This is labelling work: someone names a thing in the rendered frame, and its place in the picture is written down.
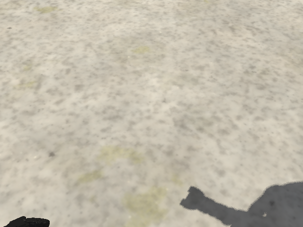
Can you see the left robot hand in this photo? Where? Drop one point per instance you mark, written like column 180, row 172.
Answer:
column 28, row 222

